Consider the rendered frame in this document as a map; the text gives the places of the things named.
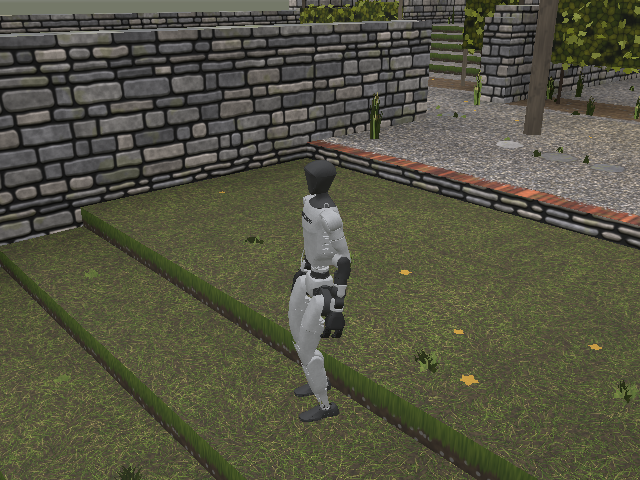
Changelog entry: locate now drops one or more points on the right robot shin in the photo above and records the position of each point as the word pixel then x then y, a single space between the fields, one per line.
pixel 298 351

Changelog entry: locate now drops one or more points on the left robot forearm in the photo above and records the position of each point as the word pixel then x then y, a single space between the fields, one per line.
pixel 340 283

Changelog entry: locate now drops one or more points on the left robot upper arm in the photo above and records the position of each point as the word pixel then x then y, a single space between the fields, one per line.
pixel 333 225

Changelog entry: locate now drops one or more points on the right robot forearm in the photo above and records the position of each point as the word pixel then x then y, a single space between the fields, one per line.
pixel 306 266

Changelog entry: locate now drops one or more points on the left robot thigh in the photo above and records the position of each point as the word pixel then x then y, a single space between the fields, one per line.
pixel 312 325

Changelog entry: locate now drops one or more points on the right robot hand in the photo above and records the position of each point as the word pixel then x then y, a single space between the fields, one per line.
pixel 299 273

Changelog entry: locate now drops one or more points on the left robot hand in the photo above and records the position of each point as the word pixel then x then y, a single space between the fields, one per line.
pixel 333 321

